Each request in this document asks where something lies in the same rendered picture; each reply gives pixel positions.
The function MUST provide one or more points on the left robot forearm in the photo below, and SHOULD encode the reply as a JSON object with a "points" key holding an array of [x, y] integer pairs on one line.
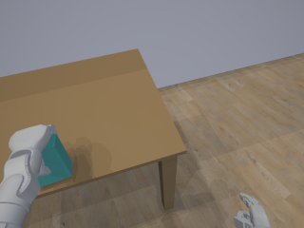
{"points": [[20, 186]]}

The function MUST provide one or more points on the table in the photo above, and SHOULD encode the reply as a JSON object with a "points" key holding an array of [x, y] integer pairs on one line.
{"points": [[108, 114]]}

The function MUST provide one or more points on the sponge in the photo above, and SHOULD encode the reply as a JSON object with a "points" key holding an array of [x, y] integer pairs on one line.
{"points": [[57, 160]]}

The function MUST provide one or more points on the robot right hand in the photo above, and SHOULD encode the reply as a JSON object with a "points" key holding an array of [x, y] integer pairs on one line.
{"points": [[257, 215]]}

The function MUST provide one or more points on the robot left hand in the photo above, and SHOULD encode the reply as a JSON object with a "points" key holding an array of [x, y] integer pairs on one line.
{"points": [[37, 137]]}

